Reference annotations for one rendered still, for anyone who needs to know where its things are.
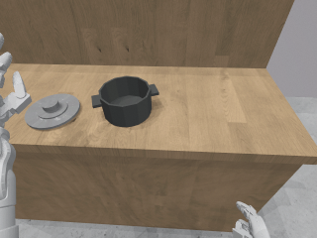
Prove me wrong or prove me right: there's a table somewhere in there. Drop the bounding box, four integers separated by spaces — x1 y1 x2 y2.
0 0 317 232

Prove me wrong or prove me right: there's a left robot forearm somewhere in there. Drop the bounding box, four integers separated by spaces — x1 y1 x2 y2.
0 127 19 238

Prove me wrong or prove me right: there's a left robot hand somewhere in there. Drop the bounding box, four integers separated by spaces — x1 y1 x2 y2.
0 33 32 128

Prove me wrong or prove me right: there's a lid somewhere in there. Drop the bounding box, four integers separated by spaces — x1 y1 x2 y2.
24 93 80 130

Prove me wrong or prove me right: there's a knob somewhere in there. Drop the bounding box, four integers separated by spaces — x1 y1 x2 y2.
41 98 59 112

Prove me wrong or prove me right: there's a right robot hand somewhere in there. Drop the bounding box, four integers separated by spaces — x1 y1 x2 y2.
232 201 270 238

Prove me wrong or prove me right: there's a pot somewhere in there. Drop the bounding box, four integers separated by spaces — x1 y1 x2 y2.
91 75 159 128

